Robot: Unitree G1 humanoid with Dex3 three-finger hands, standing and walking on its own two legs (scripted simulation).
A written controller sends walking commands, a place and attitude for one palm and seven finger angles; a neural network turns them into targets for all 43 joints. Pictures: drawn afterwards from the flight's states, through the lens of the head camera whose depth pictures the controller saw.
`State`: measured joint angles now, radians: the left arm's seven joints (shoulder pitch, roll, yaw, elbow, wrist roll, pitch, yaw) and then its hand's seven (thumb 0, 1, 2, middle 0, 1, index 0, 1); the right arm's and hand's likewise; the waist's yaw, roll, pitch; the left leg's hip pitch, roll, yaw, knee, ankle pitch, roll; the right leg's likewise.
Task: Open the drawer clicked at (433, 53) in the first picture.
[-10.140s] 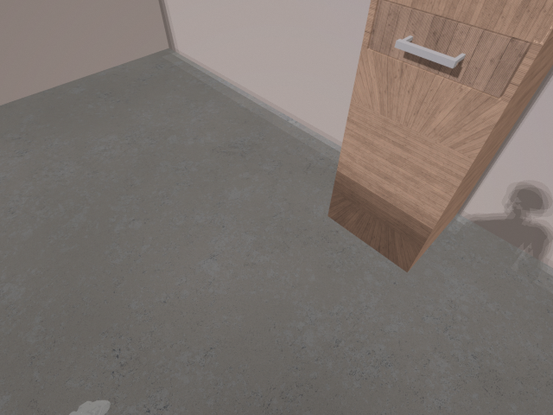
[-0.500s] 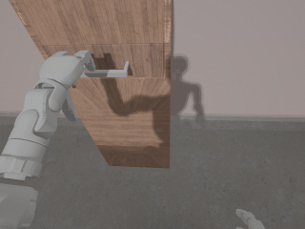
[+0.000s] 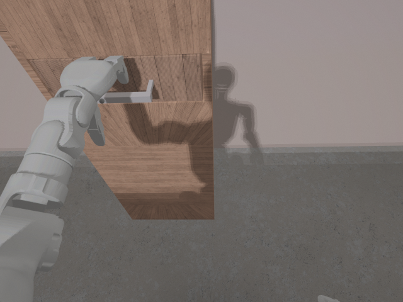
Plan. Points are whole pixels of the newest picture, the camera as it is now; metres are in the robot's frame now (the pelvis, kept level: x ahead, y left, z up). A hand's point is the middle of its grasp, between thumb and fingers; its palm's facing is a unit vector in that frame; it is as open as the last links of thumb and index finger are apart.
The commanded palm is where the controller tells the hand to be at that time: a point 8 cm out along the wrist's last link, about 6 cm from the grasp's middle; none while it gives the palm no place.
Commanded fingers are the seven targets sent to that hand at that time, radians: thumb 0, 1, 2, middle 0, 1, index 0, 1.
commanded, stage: move the hooked fingers above the handle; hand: left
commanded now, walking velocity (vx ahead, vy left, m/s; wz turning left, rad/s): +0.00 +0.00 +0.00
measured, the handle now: (118, 91) +0.55 +0.22 +0.11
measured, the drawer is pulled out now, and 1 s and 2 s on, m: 0.00 0.00 0.00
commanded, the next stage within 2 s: lower the fingers behind the handle in 1.26 s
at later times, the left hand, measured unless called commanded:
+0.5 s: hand (107, 90) +0.49 +0.22 +0.16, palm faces -0.04 +0.00 -1.00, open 13.8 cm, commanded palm +0.48 +0.23 +0.22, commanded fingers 0.00 -0.50 0.30 -0.30 -1.20 -0.30 -1.20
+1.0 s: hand (106, 92) +0.48 +0.21 +0.16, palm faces -0.02 +0.00 -1.00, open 13.8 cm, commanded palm +0.47 +0.22 +0.23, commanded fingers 0.00 -0.50 0.30 -0.30 -1.20 -0.30 -1.20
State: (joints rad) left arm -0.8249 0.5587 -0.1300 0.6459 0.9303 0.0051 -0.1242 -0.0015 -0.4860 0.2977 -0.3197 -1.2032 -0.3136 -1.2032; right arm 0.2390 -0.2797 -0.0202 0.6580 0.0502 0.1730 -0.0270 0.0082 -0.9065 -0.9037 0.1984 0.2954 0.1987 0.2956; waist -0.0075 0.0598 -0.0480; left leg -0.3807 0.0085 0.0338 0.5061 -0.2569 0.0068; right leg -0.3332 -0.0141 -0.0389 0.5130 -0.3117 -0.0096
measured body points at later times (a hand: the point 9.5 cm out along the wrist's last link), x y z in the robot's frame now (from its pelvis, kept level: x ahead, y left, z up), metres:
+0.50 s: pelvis +0.00 +0.00 +0.00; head +0.06 -0.02 +0.44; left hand +0.49 +0.22 +0.21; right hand +0.02 -0.28 -0.14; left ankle -0.01 +0.12 -0.74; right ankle -0.04 -0.11 -0.74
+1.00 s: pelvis +0.00 +0.00 +0.00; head +0.05 -0.01 +0.44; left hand +0.48 +0.21 +0.21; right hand +0.07 -0.26 -0.14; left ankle -0.01 +0.12 -0.74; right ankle -0.04 -0.11 -0.74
